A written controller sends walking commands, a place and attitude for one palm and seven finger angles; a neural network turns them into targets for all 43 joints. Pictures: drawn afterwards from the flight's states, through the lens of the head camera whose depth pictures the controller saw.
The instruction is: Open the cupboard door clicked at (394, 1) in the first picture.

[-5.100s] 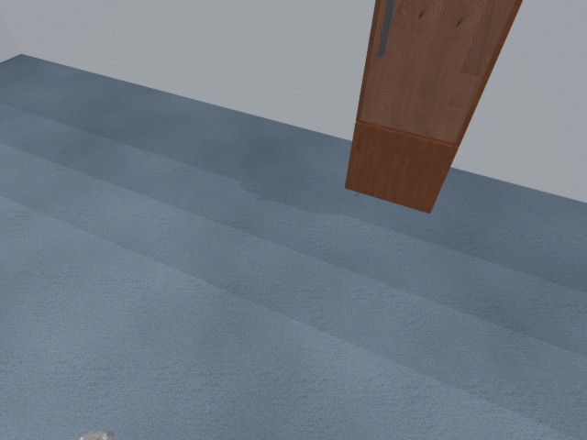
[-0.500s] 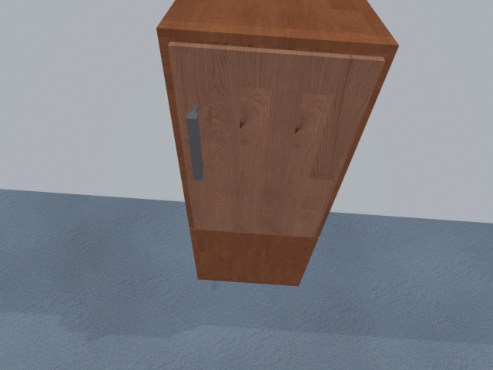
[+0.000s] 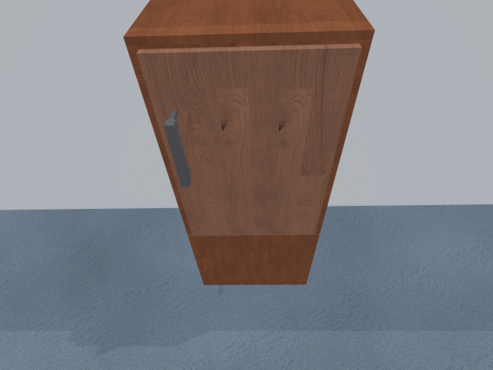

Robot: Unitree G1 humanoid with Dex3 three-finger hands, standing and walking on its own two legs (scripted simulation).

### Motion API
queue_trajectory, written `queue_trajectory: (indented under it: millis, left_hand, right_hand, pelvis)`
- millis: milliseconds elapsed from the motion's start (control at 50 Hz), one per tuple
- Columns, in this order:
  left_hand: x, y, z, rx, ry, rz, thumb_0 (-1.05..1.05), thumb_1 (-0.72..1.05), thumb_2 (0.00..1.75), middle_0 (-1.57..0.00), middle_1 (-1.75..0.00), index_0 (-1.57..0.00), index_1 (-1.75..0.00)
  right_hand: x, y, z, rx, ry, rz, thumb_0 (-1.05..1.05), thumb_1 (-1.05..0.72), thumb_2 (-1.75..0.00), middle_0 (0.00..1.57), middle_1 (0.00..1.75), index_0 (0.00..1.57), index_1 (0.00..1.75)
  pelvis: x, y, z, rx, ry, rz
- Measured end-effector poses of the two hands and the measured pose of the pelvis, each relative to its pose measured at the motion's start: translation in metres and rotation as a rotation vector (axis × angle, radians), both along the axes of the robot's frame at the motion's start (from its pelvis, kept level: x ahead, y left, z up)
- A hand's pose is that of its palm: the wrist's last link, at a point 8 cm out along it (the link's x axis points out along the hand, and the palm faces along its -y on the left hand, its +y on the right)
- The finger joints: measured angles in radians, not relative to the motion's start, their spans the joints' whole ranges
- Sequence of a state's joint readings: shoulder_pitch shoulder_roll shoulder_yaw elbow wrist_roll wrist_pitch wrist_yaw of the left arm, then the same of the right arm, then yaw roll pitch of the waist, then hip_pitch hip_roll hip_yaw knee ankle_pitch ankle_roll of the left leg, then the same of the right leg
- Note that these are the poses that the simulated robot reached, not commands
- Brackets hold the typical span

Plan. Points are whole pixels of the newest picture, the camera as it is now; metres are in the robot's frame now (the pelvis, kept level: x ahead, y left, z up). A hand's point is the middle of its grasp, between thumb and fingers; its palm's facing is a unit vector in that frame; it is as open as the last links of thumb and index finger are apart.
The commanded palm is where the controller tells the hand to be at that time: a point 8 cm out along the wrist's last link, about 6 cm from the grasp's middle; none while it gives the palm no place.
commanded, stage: look again from close up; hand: left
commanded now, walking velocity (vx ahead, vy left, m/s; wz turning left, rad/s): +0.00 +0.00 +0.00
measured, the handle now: (180, 150) +0.55 +0.18 +0.04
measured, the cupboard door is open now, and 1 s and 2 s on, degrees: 0 0 0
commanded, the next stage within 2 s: raise the hand with hooked fingers in 0.24 s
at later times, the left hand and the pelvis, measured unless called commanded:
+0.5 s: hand (132, 360) +0.15 +0.19 -0.04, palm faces +0.26 -0.96 -0.10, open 7.5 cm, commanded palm +0.10 +0.24 -0.05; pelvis -0.02 +0.01 -0.01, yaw +2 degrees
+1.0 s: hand (110, 357) +0.15 +0.22 -0.02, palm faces +0.01 -1.00 -0.05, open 10.0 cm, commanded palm +0.12 +0.28 -0.01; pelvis -0.07 +0.01 -0.07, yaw +3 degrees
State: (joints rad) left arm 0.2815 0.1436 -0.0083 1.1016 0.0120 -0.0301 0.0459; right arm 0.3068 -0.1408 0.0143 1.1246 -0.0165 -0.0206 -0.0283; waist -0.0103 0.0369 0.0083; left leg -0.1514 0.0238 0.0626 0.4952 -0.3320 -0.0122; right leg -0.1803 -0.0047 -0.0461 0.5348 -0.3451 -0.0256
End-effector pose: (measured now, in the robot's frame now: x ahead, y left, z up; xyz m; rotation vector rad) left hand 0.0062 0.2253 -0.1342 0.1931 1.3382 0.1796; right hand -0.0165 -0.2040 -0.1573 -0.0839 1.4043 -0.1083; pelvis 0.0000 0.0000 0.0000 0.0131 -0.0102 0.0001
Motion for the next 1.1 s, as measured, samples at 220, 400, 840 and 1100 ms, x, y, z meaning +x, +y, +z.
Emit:
queue_trajectory:
  millis: [220, 400, 840, 1100]
  left_hand:
    - [0.008, 0.002, -0.001, -0.012, -0.017, -0.011, 0.01, 0.91, 0.9, -0.2, -0.3, -0.2, -0.3]
    - [0.027, 0.008, 0.016, -0.022, -0.186, 0.066, 0.01, 0.91, 0.9, -0.2, -0.3, -0.2, -0.3]
    - [0.087, 0.035, 0.09, -0.106, -1.274, -0.085, 0.01, 0.51, 0.74, -0.23, -0.55, -0.23, -0.55]
    - [0.136, 0.061, 0.12, -0.156, -1.242, -0.173, 0.01, 0.21, 0.61, -0.25, -0.74, -0.25, -0.74]
  right_hand:
    - [0.01, -0.015, 0.009, -0.045, -0.021, 0.007, 0.0, -0.92, -0.9, 0.2, 0.29, 0.19, 0.3]
    - [0.031, -0.028, 0.02, -0.101, -0.146, 0.016, 0.0, -0.91, -0.9, 0.2, 0.3, 0.2, 0.3]
    - [0.178, -0.006, 0.047, -0.137, -0.933, 0.264, 0.01, -0.91, -0.9, 0.2, 0.3, 0.19, 0.3]
    - [0.091, 0.008, 0.015, -0.102, -0.668, 0.157, 0.01, -0.9, -0.9, 0.2, 0.3, 0.2, 0.3]
  pelvis:
    - [-0.002, -0.002, 0.003, -0.001, 0.0, -0.005]
    - [-0.009, 0.002, 0.002, -0.009, 0.006, -0.011]
    - [-0.07, 0.005, -0.082, -0.044, 0.205, 0.049]
    - [-0.07, 0.019, -0.063, -0.061, 0.202, 0.041]
